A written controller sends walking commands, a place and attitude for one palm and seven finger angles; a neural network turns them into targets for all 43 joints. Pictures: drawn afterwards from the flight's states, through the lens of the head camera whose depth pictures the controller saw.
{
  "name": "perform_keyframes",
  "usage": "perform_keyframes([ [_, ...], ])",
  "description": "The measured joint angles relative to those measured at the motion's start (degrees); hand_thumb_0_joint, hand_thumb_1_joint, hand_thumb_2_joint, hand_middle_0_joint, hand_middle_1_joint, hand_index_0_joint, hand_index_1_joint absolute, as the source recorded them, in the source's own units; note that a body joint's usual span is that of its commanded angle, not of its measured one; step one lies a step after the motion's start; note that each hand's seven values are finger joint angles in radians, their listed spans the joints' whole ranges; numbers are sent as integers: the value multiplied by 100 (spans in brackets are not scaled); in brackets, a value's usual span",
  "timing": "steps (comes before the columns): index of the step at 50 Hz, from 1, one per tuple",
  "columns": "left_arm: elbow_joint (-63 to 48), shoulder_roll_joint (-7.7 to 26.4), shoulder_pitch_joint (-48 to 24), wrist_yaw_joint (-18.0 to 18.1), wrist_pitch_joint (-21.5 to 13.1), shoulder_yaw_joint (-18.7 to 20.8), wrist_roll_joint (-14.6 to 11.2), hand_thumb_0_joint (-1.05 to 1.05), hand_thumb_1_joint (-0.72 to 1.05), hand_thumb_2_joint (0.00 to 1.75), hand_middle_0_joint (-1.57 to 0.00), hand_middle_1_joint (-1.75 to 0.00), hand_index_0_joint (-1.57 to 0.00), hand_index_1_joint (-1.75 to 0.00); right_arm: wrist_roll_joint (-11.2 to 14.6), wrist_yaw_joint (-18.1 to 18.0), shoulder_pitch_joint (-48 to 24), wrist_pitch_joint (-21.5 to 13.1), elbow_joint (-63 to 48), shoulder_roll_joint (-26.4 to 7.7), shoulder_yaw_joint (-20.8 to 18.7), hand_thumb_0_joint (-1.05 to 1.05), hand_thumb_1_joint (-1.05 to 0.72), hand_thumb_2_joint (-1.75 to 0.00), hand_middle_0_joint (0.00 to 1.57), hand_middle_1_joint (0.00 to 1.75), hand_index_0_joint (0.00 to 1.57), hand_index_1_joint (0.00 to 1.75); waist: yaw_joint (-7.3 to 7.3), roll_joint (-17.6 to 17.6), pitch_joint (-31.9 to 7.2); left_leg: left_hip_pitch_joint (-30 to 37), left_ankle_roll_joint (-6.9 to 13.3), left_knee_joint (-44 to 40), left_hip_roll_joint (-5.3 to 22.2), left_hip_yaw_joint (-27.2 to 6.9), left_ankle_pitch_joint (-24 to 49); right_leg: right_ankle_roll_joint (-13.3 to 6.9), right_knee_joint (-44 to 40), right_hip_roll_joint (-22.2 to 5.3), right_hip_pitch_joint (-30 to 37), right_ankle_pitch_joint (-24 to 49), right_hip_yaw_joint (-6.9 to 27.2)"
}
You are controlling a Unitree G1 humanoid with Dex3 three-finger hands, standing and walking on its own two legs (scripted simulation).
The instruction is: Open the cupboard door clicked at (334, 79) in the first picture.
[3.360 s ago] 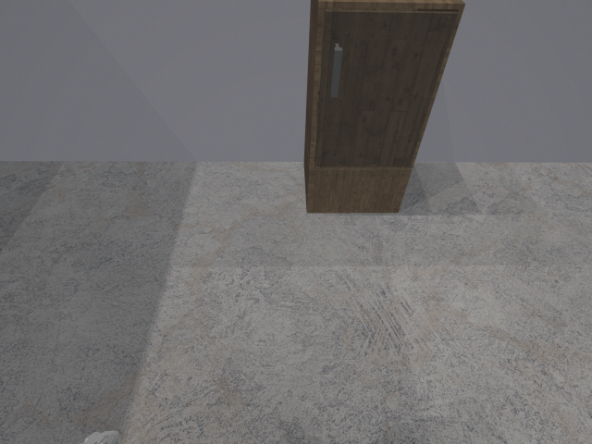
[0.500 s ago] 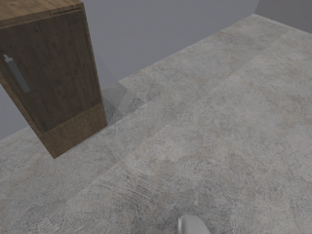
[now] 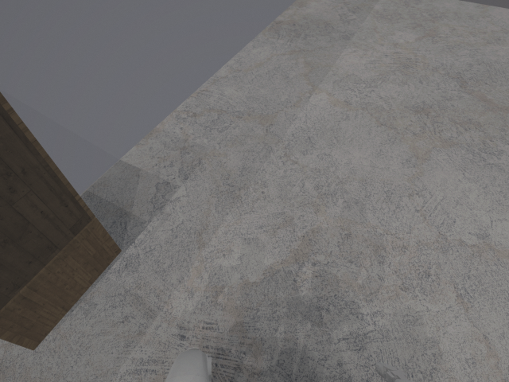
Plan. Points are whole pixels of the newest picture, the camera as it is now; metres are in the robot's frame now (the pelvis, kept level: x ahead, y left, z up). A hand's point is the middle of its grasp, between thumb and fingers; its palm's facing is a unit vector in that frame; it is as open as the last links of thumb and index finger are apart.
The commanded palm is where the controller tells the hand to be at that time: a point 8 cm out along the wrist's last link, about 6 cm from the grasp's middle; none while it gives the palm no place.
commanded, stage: walk to a spot facing it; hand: left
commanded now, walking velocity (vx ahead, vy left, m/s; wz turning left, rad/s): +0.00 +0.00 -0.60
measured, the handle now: out of the picture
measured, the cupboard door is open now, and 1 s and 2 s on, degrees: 0 0 0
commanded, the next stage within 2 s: turn to face it in 1.68 s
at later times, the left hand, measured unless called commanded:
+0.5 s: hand (123, 363) +0.17 +0.26 -0.17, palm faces -0.25 -0.95 -0.18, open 7.4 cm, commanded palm none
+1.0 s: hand (196, 322) +0.24 +0.13 -0.14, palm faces -0.54 -0.80 -0.25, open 7.4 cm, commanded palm none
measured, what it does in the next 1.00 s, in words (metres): steps on the spot, turning right: left foot, then right foot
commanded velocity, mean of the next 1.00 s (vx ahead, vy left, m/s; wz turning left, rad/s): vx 0.05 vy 0.00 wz -0.60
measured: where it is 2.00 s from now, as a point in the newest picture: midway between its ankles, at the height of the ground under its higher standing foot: outside the picture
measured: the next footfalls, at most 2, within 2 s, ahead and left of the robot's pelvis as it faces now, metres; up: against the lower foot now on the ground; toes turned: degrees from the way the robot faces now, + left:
left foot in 0.20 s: +0.12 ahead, +0.17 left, +0.00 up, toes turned -2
right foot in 0.70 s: +0.03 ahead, -0.07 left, +0.00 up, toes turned -34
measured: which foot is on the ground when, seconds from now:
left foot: up 0.00-0.18, down 0.20-0.70, up 0.72-1.00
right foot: down 0.00-0.20, up 0.22-0.68, down 0.70-1.00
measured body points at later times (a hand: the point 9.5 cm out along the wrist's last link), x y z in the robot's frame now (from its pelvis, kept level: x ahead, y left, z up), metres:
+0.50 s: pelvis +0.06 +0.08 +0.01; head +0.10 +0.10 +0.46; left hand +0.18 +0.31 -0.15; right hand +0.05 -0.18 -0.12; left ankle +0.08 +0.17 -0.73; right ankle -0.02 -0.07 -0.65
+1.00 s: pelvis +0.05 +0.02 +0.01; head +0.06 -0.01 +0.45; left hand +0.27 +0.17 -0.12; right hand -0.03 -0.23 -0.15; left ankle +0.15 +0.15 -0.67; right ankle -0.01 -0.05 -0.73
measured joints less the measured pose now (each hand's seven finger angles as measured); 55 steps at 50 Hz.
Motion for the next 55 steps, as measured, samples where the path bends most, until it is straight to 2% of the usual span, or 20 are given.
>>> perform_keyframes([
  [4,-108,46,100,-27,64,28,21,0,91,90,-20,-30,-20,-30,10,27,-346,14,-163,-84,38,0,-91,-90,19,30,20,30,228,-18,-60,299,-34,-1156,-204,37,45,153,67,-46,-6,-99,326],
  [7,-215,60,171,-35,129,45,20,0,91,90,-20,-30,-20,-30,36,30,-434,41,-195,-113,71,0,-91,-90,19,30,20,30,381,-62,-83,736,-6,-1878,-454,104,-66,285,215,-41,-28,-242,519],
  [9,-258,78,235,-24,189,57,11,0,91,90,-20,-30,-20,-30,56,26,-407,34,-201,-114,97,0,-91,-90,19,30,20,30,433,-112,-118,1179,32,-2581,-612,199,118,391,391,-17,-62,-383,631],
  [11,-261,159,246,-14,271,95,-35,0,90,90,-20,-30,-20,-30,37,21,-365,-6,-172,-34,137,0,-91,-90,20,30,20,30,464,-331,-92,1398,387,-2857,-713,395,383,505,919,-61,-216,-832,765],
  [12,-253,183,249,-16,302,112,-38,0,91,90,-20,-30,-20,-30,22,40,-329,1,-185,-8,178,0,-91,-90,20,30,20,30,485,-390,-64,1444,512,-2813,-683,498,328,571,1494,-65,-393,-1244,702],
  [14,-220,209,283,-39,346,137,-7,1,91,90,-19,-30,-19,-30,-5,47,-232,21,-188,42,225,0,-91,-90,20,30,20,30,473,-430,-40,1611,622,-2883,-570,686,237,710,2645,-117,-750,-1532,482],
  [16,-203,230,309,-98,380,163,17,1,91,90,-19,-30,-19,-30,-18,29,-107,31,-189,82,239,0,-91,-90,20,30,21,30,408,-442,-20,1797,642,-3084,-477,841,262,812,3459,-251,-1011,-1404,294],
  [19,-211,238,296,-162,438,179,19,1,91,90,-19,-30,-19,-30,-11,4,108,15,-137,92,223,0,-91,-90,20,30,21,30,307,-430,6,2002,648,-3348,-373,1046,345,922,3973,-480,-1206,-1092,159],
  [22,-233,208,229,-196,504,186,13,1,91,90,-19,-30,-19,-30,-2,-5,333,15,-27,59,170,0,-91,-90,20,30,21,30,224,-378,18,2120,646,-3472,-275,1245,356,983,3857,-668,-1198,-929,83],
  [27,-267,132,5,-216,572,173,13,1,91,90,-19,-30,-19,-30,-15,5,653,41,180,-26,54,0,-91,-90,20,30,21,30,63,-281,67,2218,586,-3480,-124,1617,290,1010,2955,-867,-946,-996,-119],
  [32,-349,39,-284,-213,498,108,12,1,91,90,-19,-30,-19,-30,-39,51,859,86,356,-195,-84,0,-91,-90,20,30,20,30,-133,-74,131,2181,417,-3137,118,1995,76,867,1588,-803,-463,-1065,-384],
  [34,-419,32,-366,-207,409,67,16,1,91,90,-19,-30,-19,-30,-26,73,974,103,391,-276,-132,0,-91,-90,20,30,20,30,-181,8,113,2090,302,-2785,246,2114,-112,752,763,-731,-117,-552,-479],
  [35,-453,39,-399,-189,327,44,31,1,91,90,-19,-30,-19,-30,-6,86,1041,128,397,-319,-146,0,-91,-90,20,30,20,30,-187,40,85,1943,241,-2437,320,2067,-242,613,510,-701,-12,-387,-465],
  [36,-450,1,-463,-153,255,20,26,1,91,90,-19,-30,-19,-30,4,83,1029,193,429,-385,-154,0,-91,-90,20,30,20,30,-194,152,115,1710,170,-1894,350,1751,-641,485,650,-622,-81,-501,-452],
  [38,-466,-72,-521,-86,187,-37,-9,1,91,90,-19,-30,-19,-30,23,33,978,334,462,-466,-157,1,-91,-90,20,30,20,30,-219,271,151,1230,109,-768,155,1046,-1131,332,775,-550,-100,-677,-392],
  [40,-480,-118,-495,-28,172,-50,-29,0,90,90,-19,-30,-20,-30,18,3,885,393,473,-472,-143,1,-91,-90,19,30,20,30,-184,270,137,901,54,-74,-24,669,-1041,292,603,-502,-9,-612,-254],
  [42,-462,-140,-446,-3,176,-63,-45,0,90,90,-20,-30,-20,-30,1,9,765,388,428,-445,-120,1,-91,-90,19,30,20,30,-166,243,116,684,-19,176,-110,458,-726,284,339,-444,112,-443,-120],
  [47,-361,-195,-270,-50,152,-108,-43,0,90,90,-20,-30,-20,-30,-35,73,520,314,267,-353,-75,1,-91,-90,19,30,20,30,-105,180,-17,496,-134,-106,-198,264,-218,245,-120,-308,329,-187,138],
  [55,-184,-215,248,-126,89,-113,7,0,90,90,-20,-30,-20,-30,-18,165,156,212,91,-300,-67,1,-91,-90,20,30,20,30,209,-4,-170,818,-42,-1307,-502,229,-319,344,-337,-132,468,-126,586],
])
